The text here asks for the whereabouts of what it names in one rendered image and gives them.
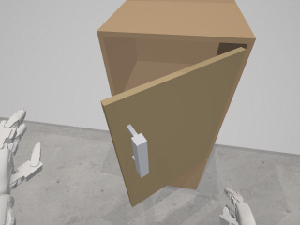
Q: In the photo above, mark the handle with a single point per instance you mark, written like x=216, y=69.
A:
x=140, y=151

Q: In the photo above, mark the right robot hand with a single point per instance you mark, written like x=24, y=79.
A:
x=240, y=215

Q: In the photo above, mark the left robot hand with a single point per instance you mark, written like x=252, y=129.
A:
x=11, y=132

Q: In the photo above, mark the left robot forearm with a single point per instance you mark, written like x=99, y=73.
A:
x=7, y=216

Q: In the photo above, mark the cupboard door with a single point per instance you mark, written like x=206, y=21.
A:
x=177, y=114

